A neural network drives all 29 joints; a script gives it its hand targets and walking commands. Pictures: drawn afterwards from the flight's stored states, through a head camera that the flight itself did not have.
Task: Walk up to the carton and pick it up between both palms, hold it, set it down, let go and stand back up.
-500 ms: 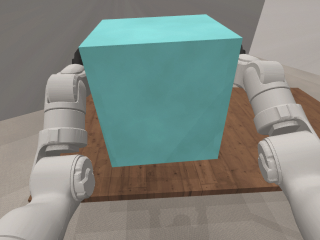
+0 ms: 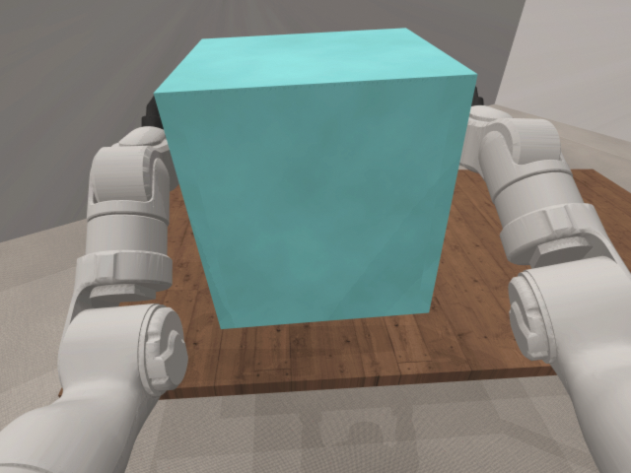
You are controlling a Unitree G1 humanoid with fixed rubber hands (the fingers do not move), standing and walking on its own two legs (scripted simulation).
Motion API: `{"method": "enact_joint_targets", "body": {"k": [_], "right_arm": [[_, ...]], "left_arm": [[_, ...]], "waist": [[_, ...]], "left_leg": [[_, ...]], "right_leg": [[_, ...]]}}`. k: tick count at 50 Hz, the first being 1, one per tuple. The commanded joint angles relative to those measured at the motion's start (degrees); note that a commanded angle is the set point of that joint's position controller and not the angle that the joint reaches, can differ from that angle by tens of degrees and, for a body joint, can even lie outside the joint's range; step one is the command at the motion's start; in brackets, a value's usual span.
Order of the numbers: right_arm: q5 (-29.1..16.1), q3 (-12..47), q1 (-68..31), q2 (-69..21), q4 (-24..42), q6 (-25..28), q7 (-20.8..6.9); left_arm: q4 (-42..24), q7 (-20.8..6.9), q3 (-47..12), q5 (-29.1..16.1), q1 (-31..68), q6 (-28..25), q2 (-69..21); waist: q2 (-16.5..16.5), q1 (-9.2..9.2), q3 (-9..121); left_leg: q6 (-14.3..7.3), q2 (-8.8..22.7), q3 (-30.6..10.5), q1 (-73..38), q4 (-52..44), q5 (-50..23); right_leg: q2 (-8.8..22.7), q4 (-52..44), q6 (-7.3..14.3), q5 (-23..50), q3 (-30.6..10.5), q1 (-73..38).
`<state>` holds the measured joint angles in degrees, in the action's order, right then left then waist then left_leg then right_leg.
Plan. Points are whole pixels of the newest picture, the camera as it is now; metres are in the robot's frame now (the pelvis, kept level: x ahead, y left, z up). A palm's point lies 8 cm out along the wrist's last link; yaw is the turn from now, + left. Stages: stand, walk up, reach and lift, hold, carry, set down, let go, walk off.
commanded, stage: hold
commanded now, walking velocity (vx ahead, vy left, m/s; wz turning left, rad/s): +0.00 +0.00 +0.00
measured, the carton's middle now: (315, 175) +0.38 +0.00 +0.26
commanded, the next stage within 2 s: none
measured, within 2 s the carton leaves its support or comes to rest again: neither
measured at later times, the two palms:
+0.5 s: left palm (156, 148) +0.37 +0.18 +0.30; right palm (463, 129) +0.36 -0.17 +0.33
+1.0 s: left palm (158, 145) +0.37 +0.18 +0.30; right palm (464, 128) +0.37 -0.17 +0.33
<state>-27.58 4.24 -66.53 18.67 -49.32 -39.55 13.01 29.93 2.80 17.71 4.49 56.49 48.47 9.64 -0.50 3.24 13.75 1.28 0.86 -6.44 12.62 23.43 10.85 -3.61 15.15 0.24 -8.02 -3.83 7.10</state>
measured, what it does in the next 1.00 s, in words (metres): stands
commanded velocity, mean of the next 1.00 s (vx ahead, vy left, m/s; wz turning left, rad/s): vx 0.00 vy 0.00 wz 0.00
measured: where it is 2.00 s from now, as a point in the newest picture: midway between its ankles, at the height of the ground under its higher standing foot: outside the picture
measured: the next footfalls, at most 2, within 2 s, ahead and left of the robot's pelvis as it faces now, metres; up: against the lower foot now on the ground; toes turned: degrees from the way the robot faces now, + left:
none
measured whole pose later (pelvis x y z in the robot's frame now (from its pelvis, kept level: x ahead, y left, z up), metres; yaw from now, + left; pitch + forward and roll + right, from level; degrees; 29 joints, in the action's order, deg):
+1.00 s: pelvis +0.00 +0.00 +0.00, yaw +0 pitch +0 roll -2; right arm -26.7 3.2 -67.2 18.2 -51.7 -39.0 12.6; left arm 32.8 2.8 17.9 5.0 58.0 48.0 9.8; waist -0.1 3.3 13.8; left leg 1.2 0.8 -6.4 12.3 23.5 10.7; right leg -3.6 15.2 0.2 -7.9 -4.0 6.8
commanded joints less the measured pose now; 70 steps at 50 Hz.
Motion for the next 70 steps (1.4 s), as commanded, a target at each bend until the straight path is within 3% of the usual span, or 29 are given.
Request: {"method": "enact_joint_targets", "body": {"k": [1,3,5,7,9,10,13,14,16,18,20,23,26,27,28,31,34,36,38,41,44,47,51,52,55,57,62,67,70], "right_arm": [[-10.2,6.5,-49.7,-40.5,21.5,1.6,-8.1],[-9.2,5.8,-47.4,-40.2,17.5,0.9,-8.0],[-9.7,6.7,-48.3,-40.7,18.9,1.3,-8.1],[-10.8,8.0,-50.0,-41.5,20.5,1.4,-7.9],[-10.4,7.6,-47.7,-41.1,17.4,0.7,-7.9],[-10.8,7.6,-48.4,-41.1,17.6,1.0,-8.3],[-11.1,7.7,-49.0,-41.6,21.9,1.8,-8.2],[-11.6,7.9,-49.2,-41.4,23.4,1.9,-8.2],[-10.8,7.1,-48.8,-40.5,23.1,1.5,-8.0],[-9.6,5.8,-46.8,-39.4,18.2,0.8,-8.6],[-9.5,5.8,-48.4,-39.8,18.2,1.5,-9.1],[-8.5,5.7,-49.1,-41.1,16.1,1.2,-8.9],[-8.9,5.4,-50.1,-40.8,16.9,1.9,-8.9],[-9.0,6.2,-51.3,-41.7,18.9,2.3,-9.0],[-9.3,6.4,-51.0,-42.0,19.3,2.2,-8.9],[-9.4,6.2,-52.2,-42.2,19.7,2.4,-9.1],[-8.9,5.5,-50.2,-40.2,16.9,2.0,-8.9],[-9.3,5.4,-49.7,-40.7,16.3,1.8,-9.1],[-8.9,4.6,-49.5,-40.3,13.8,1.7,-9.3],[-9.8,5.8,-51.2,-41.1,18.1,2.4,-9.1],[-9.7,5.7,-50.2,-40.8,17.3,2.2,-8.7],[-9.0,5.4,-50.8,-41.2,17.1,2.3,-8.8],[-10.0,6.0,-50.8,-39.7,19.0,2.6,-8.6],[-10.3,6.4,-51.6,-40.9,19.4,2.6,-8.7],[-9.9,6.1,-49.5,-40.9,18.2,1.9,-8.5],[-9.6,6.1,-50.6,-41.1,19.6,2.2,-8.6],[-10.1,7.7,-49.8,-41.7,18.2,2.1,-8.4],[-10.0,5.9,-49.4,-40.4,21.7,2.2,-8.4],[-11.0,7.8,-49.2,-41.1,24.2,2.2,-8.2]], "left_arm": [[-9.3,-8.4,-20.3,-11.0,48.9,-3.8,-36.1],[-7.4,-8.9,-19.3,-10.0,48.0,-3.9,-35.5],[-10.2,-9.3,-20.2,-10.3,50.1,-4.2,-35.7],[-9.2,-9.3,-18.7,-9.6,48.9,-3.9,-35.0],[-8.5,-9.4,-17.6,-8.5,48.7,-3.9,-34.2],[-10.1,-9.4,-18.5,-8.8,50.6,-4.0,-35.0],[-13.6,-8.7,-21.6,-10.8,51.1,-4.3,-36.6],[-16.4,-8.4,-22.9,-11.4,52.3,-4.2,-37.2],[-12.4,-8.4,-20.9,-10.5,48.9,-3.4,-36.2],[-12.0,-8.5,-19.6,-9.1,49.6,-3.2,-35.7],[-12.0,-8.6,-20.8,-9.7,50.5,-3.5,-37.0],[-7.1,-9.0,-19.1,-9.2,50.9,-3.9,-35.6],[-7.4,-8.8,-19.9,-9.9,50.9,-4.3,-36.5],[-8.3,-8.7,-19.7,-10.2,51.4,-4.7,-36.4],[-10.0,-8.5,-20.5,-11.0,52.2,-5.0,-36.7],[-9.5,-8.2,-20.2,-11.1,52.8,-4.8,-36.6],[-4.9,-8.7,-18.2,-9.4,49.2,-4.1,-35.8],[-7.7,-8.8,-18.5,-9.5,51.1,-4.4,-36.0],[-6.2,-8.8,-17.8,-9.1,51.8,-4.5,-35.2],[-9.4,-8.7,-20.1,-10.9,52.9,-5.0,-36.9],[-8.9,-8.8,-19.2,-10.1,52.2,-4.7,-35.7],[-6.1,-8.8,-17.9,-9.8,50.8,-4.6,-35.2],[-7.5,-8.5,-19.3,-9.9,50.1,-4.4,-36.6],[-10.3,-8.4,-20.1,-10.8,52.1,-4.8,-36.8],[-8.7,-8.5,-19.6,-10.4,51.2,-4.4,-35.3],[-9.1,-8.6,-20.7,-10.6,50.5,-4.3,-36.9],[-6.6,-9.0,-17.6,-8.8,48.8,-4.3,-35.1],[-11.8,-8.6,-21.8,-11.3,50.8,-4.5,-37.2],[-14.3,-7.9,-22.7,-11.7,50.2,-4.1,-37.6]], "waist": [[-1.3,0.77,19.8],[-1.3,1.36,15.6],[-2.2,1.52,19.4],[-0.7,0.06,19.0],[-0.1,0.08,16.5],[-2.5,0.02,17.9],[-3.2,0.84,21.5],[-5.0,1.34,24.4],[-2.3,1.04,19.8],[-3.1,1.07,16.8],[-3.9,0.96,17.5],[-1.9,0.83,15.3],[-2.9,0.96,17.1],[-1.7,0.02,19.4],[-2.0,0.80,21.1],[-1.8,0.37,20.7],[-1.9,0.12,16.9],[-2.5,0.16,18.5],[-2.6,0.40,16.5],[-2.9,0.73,20.9],[-3.1,0.50,19.6],[-0.3,0.47,16.7],[-2.9,0.72,17.9],[-2.7,0.68,19.9],[-2.0,1.16,19.4],[-3.2,0.99,19.7],[-0.3,-0.63,18.0],[-3.5,2.05,21.8],[-3.9,1.52,23.3]], "left_leg": [[0.8,-2.3,2.1,-7.3,-1.8,-13.3],[0.8,-2.2,2.0,-6.3,-2.5,-11.2],[1.1,-2.1,1.8,-7.2,-2.1,-12.6],[0.7,-2.4,1.7,-7.5,-1.4,-14.4],[0.8,-2.2,1.9,-7.4,-2.1,-14.2],[1.2,-2.0,1.9,-7.5,-2.2,-13.6],[1.8,-1.9,1.8,-8.9,-1.1,-16.8],[2.4,-2.1,1.6,-10.3,-0.1,-19.5],[1.6,-2.3,1.9,-9.3,-0.6,-16.6],[1.7,-1.5,1.8,-7.5,-2.8,-12.1],[1.7,-1.3,1.7,-5.7,-3.3,-10.1],[0.8,-1.8,1.8,-5.0,-3.2,-9.1],[0.9,-1.6,2.0,-5.4,-3.3,-8.7],[0.5,-1.4,2.0,-5.7,-3.3,-8.9],[0.5,-1.7,1.9,-6.3,-2.8,-10.0],[0.6,-1.8,1.9,-6.1,-2.4,-10.4],[0.3,-1.7,2.3,-6.1,-2.9,-9.5],[0.8,-1.7,2.2,-6.4,-2.8,-10.1],[0.7,-1.5,2.1,-5.8,-3.4,-8.3],[1.2,-1.7,1.8,-7.6,-2.0,-12.4],[1.3,-1.8,1.7,-7.1,-2.1,-12.5],[0.6,-1.7,1.8,-6.5,-2.7,-9.9],[1.5,-1.6,1.8,-7.8,-2.0,-13.7],[1.6,-1.6,1.7,-7.9,-1.5,-14.4],[0.9,-2.1,1.8,-6.9,-1.9,-11.7],[1.1,-1.9,1.9,-6.7,-2.0,-11.2],[0.3,-2.1,2.2,-6.5,-2.6,-11.8],[1.7,-2.0,1.7,-8.7,-1.3,-14.7],[2.3,-2.2,1.6,-10.2,0.0,-18.9]], "right_leg": [[-1.1,-1.3,-1.6,11.0,-0.1,-5.9],[-0.7,-1.7,-1.6,10.0,-0.3,-4.8],[-0.8,-0.9,-1.5,11.8,-0.2,-6.8],[-1.0,-0.9,-1.7,13.3,0.0,-7.1],[-1.2,-1.0,-1.7,12.3,0.0,-6.3],[-1.1,-0.8,-1.4,10.5,0.2,-5.8],[-1.5,-0.2,-1.5,14.0,0.2,-6.8],[-1.6,0.4,-1.3,15.7,0.3,-7.7],[-1.2,-0.9,-1.8,13.7,0.4,-6.4],[-1.4,-0.9,-0.9,8.9,0.6,-5.2],[-1.1,-0.9,-0.5,7.4,0.1,-5.1],[-0.8,-1.5,-1.3,7.5,0.1,-4.9],[-0.7,-1.3,-0.9,7.4,-0.3,-4.9],[-1.1,-1.0,-1.2,7.3,0.1,-5.6],[-1.0,-0.7,-1.2,9.0,-0.2,-5.8],[-1.0,-0.9,-1.5,8.2,0.0,-5.2],[-0.9,-1.4,-1.3,7.7,0.0,-4.4],[-0.9,-1.1,-1.2,7.5,-0.2,-5.0],[-0.7,-1.4,-1.2,5.8,-0.1,-3.6],[-1.0,-0.7,-1.3,9.9,-0.2,-5.4],[-1.1,-0.9,-1.5,9.6,0.1,-5.4],[-0.7,-1.5,-1.6,8.4,0.0,-4.3],[-1.1,-1.1,-0.9,11.0,0.1,-5.3],[-1.2,-0.7,-1.0,10.7,0.3,-5.3],[-0.7,-1.2,-1.6,9.5,-0.1,-5.3],[-0.7,-1.2,-1.3,8.7,-0.3,-4.7],[-0.9,-1.0,-1.7,10.7,-0.2,-6.3],[-1.1,-0.7,-1.4,12.3,0.0,-6.5],[-1.6,-0.2,-1.6,15.6,0.3,-7.7]]}}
